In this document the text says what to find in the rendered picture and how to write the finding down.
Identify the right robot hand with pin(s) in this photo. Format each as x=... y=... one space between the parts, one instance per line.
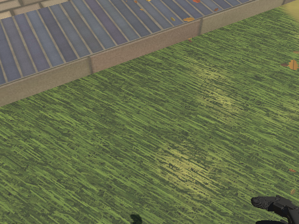
x=278 y=205

